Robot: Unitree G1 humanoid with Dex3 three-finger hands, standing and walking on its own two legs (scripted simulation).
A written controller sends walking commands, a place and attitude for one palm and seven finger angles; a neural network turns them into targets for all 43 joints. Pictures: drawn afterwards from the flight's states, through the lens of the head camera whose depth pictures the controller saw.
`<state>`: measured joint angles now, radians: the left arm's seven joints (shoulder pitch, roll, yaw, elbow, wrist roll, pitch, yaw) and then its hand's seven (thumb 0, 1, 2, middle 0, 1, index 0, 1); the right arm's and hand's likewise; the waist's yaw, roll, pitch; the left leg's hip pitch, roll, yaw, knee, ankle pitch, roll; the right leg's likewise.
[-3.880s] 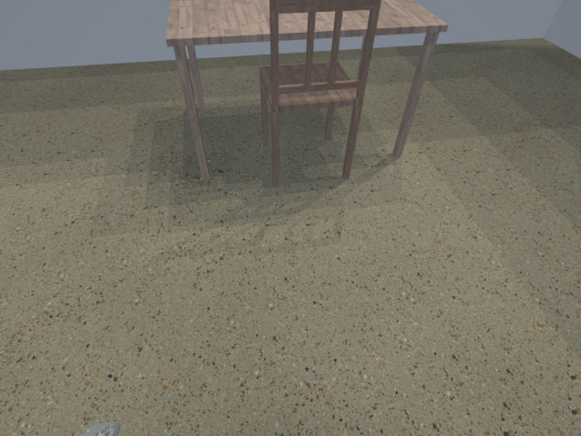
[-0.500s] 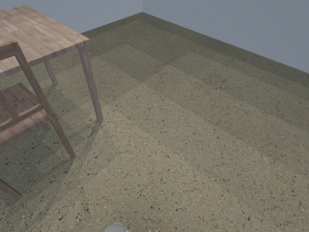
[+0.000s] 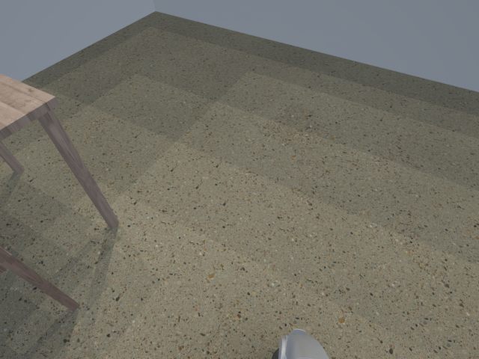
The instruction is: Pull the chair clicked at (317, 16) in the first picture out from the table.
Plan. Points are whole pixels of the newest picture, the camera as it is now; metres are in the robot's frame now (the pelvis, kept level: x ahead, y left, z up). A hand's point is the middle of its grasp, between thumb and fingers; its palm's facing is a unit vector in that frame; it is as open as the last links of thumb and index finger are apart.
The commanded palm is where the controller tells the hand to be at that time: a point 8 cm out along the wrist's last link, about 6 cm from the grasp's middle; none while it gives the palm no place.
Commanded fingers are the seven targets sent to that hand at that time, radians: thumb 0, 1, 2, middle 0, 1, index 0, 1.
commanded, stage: turn to face it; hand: left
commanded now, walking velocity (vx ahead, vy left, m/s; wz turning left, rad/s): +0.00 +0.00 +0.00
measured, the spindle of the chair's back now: out of the picture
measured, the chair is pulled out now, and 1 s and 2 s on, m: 0.00 0.00 0.00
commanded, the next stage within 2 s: take the last steps up to it in 1.92 s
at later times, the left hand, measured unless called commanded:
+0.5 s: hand (174, 331) +0.20 +0.14 -0.16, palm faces +0.20 -0.96 -0.18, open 7.2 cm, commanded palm none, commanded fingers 0.00 0.90 0.90 -0.20 -0.30 -0.20 -0.30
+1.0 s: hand out of the picture +0.14 +0.20 -0.15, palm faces +0.44 -0.85 -0.28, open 7.4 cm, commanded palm none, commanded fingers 0.00 0.90 0.90 -0.20 -0.30 -0.20 -0.30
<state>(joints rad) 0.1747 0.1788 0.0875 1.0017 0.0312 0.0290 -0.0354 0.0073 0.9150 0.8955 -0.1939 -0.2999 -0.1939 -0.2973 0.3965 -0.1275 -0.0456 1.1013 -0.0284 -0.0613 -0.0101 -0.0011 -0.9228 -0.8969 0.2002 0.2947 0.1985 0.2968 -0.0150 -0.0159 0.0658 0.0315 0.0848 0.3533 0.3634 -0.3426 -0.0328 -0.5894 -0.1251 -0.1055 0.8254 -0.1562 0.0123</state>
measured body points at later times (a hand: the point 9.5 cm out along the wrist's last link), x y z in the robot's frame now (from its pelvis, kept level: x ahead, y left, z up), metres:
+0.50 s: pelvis +0.12 -0.05 +0.00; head +0.13 -0.04 +0.45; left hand +0.19 +0.19 -0.15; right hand +0.21 -0.27 -0.15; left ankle +0.11 +0.07 -0.69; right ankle +0.17 -0.12 -0.74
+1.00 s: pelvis +0.13 -0.04 +0.00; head +0.17 -0.02 +0.45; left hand +0.12 +0.25 -0.13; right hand +0.29 -0.24 -0.15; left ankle +0.11 +0.07 -0.74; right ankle +0.19 -0.17 -0.70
